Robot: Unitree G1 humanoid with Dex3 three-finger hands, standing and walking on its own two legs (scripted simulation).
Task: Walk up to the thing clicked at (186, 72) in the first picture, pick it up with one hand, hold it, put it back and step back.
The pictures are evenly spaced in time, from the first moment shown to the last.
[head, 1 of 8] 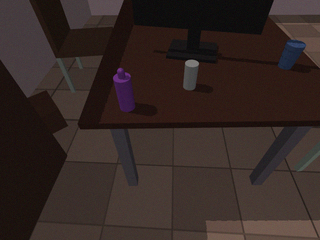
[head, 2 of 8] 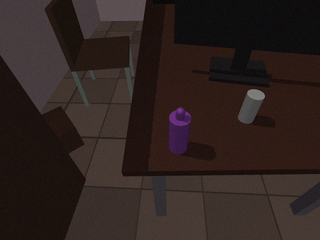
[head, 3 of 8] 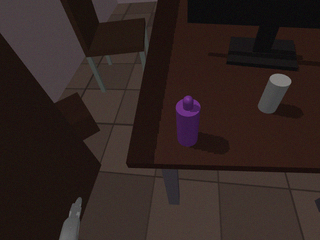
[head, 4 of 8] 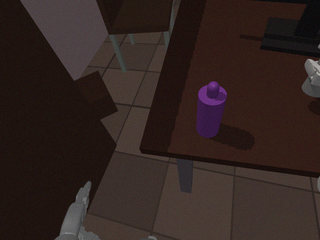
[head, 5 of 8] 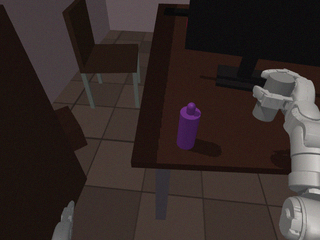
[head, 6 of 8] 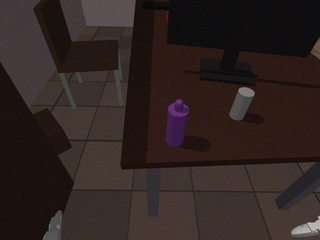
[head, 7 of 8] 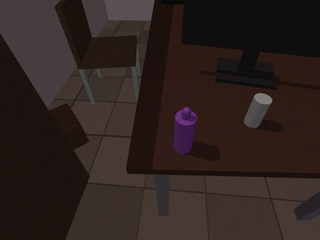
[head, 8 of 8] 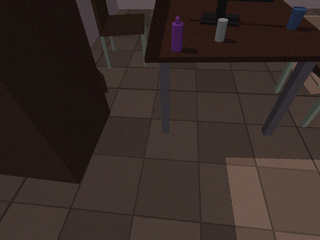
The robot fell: no
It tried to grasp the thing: yes
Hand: right
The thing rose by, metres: 0.23
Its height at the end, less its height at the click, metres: +0.00
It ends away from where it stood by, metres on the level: 0.01
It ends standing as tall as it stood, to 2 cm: yes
